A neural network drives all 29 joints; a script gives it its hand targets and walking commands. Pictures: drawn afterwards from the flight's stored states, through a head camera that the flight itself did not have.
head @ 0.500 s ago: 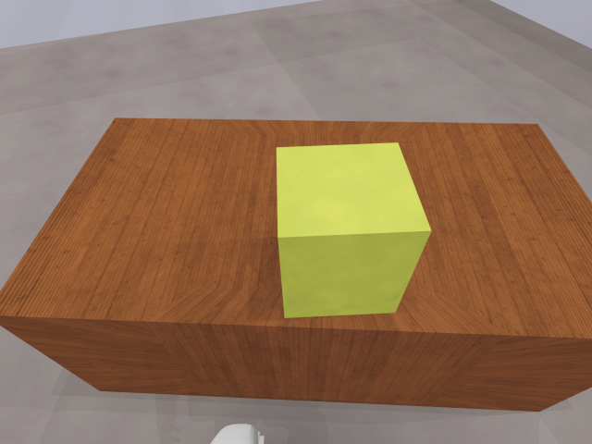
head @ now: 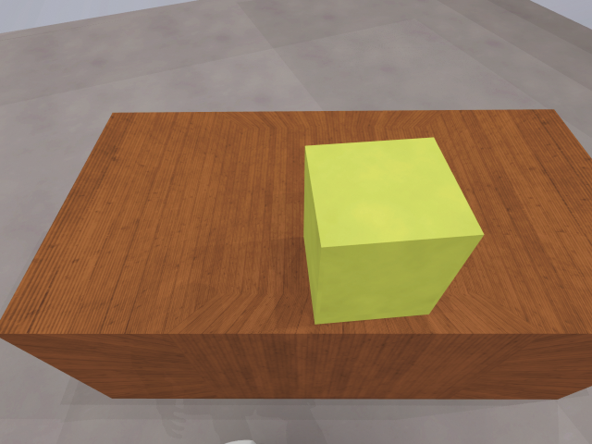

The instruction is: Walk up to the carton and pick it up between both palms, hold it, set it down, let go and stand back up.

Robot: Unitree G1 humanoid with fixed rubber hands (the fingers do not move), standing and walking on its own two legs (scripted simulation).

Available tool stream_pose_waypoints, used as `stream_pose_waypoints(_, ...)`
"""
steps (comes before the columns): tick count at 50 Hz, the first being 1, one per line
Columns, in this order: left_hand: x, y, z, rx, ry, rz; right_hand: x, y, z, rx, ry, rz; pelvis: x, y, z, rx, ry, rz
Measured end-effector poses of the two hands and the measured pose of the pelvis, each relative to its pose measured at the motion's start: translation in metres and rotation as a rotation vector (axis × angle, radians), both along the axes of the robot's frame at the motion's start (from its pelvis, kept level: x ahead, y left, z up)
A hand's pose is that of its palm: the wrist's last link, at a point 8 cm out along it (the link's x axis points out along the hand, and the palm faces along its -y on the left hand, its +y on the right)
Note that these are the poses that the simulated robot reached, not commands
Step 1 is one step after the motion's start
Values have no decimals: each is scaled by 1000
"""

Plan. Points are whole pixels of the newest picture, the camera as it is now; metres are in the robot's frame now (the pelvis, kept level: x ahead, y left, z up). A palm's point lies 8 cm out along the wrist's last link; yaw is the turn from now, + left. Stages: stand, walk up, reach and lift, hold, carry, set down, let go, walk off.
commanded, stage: walk up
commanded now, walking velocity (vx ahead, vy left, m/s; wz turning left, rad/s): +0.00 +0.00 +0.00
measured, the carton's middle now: (371, 235) +0.47 -0.13 -0.07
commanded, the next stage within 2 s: stand in 1.26 s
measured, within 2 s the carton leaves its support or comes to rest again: neither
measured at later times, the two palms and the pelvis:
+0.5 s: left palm out of the picture +0.01 +0.20 -0.15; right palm out of the picture -0.08 -0.28 -0.13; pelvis -0.01 -0.04 +0.00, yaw +0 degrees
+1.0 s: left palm out of the picture -0.01 +0.13 -0.15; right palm out of the picture +0.00 -0.30 -0.13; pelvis +0.00 -0.08 +0.01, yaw +0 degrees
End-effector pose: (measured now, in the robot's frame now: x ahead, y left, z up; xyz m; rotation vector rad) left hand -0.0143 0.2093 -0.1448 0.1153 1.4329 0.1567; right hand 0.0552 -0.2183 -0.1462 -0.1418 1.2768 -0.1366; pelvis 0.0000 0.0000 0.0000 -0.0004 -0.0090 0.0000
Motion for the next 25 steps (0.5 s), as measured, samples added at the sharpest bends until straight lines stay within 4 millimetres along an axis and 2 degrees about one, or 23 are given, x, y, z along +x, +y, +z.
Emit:
stream_pose_waypoints(4,6,1,3,6,-7,-24,-12,-2,0,12,8,-27,3,1,2,0,-15,-2)
stream_pose_waypoints(10,16,-7,-1,-21,-34,-25,-43,-1,2,12,88,-40,7,-1,3,0,-32,-4)
stream_pose_waypoints(16,11,-9,-8,-48,13,-39,-72,2,6,-6,162,-67,6,-5,2,-1,-20,-12)
stream_pose_waypoints(21,14,0,-13,-23,62,-97,-111,-33,20,-104,230,-155,-7,-26,1,-20,7,-29)
stream_pose_waypoints(23,21,-3,-12,-8,19,-77,-126,-49,22,-119,280,-158,-9,-35,1,-11,12,-17)
stream_pose_waypoints(25,28,-9,-10,13,-42,-46,-134,-62,17,-108,323,-134,-10,-44,-3,7,16,2)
